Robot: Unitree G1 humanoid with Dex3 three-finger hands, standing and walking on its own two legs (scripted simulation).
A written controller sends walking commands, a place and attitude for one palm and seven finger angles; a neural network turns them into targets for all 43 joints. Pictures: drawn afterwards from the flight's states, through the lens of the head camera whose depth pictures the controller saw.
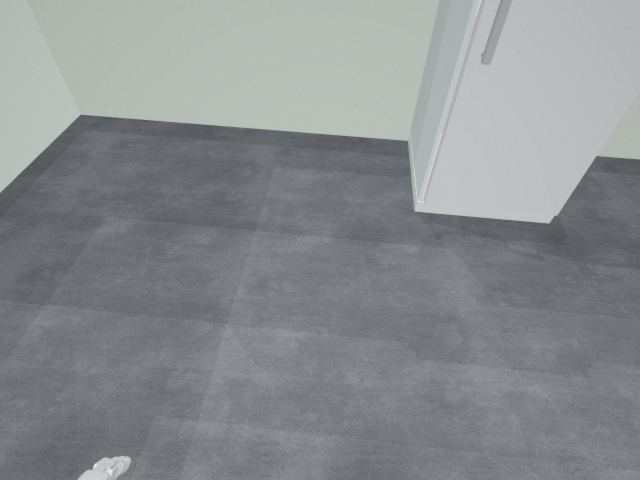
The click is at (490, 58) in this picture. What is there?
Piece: fridge door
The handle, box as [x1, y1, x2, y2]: [481, 0, 511, 64]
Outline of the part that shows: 511,0 500,0 484,51 481,54 482,64 490,63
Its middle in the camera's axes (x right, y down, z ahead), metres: +0.52 -0.68 +1.12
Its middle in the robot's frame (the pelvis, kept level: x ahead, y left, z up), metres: +1.32 -0.47 +0.13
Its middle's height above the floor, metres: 0.90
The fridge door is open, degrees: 0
